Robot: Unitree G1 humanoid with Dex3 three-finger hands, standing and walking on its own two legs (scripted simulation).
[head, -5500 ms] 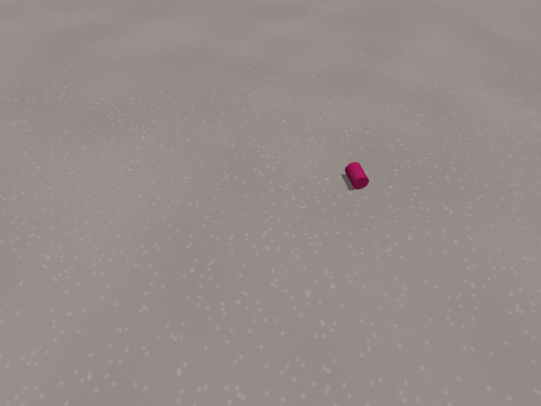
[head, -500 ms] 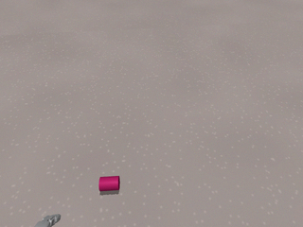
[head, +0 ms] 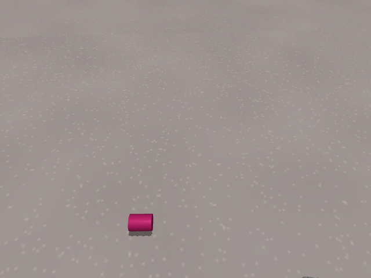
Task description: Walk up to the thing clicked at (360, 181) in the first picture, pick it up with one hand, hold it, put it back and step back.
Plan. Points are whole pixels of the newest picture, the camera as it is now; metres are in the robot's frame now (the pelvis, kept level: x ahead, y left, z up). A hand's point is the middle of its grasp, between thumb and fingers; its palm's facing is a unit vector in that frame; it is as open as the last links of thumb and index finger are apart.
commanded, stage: walk up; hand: left
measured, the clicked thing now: (141, 222) +0.48 +0.24 -0.73
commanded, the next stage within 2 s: none
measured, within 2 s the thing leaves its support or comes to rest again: neither
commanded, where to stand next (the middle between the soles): +0.09 -0.01 m, yaw +0 degrees
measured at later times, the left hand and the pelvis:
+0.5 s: hand out of the picture +0.09 +0.26 -0.16, palm faces +0.02 -0.94 -0.35, open 7.4 cm; pelvis +0.02 -0.01 -0.01, yaw +1 degrees
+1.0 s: hand (79, 270) +0.17 +0.27 -0.17, palm faces +0.02 -0.93 -0.37, open 7.4 cm; pelvis +0.08 +0.00 -0.02, yaw +1 degrees
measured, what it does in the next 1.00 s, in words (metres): steps on the spot: left foot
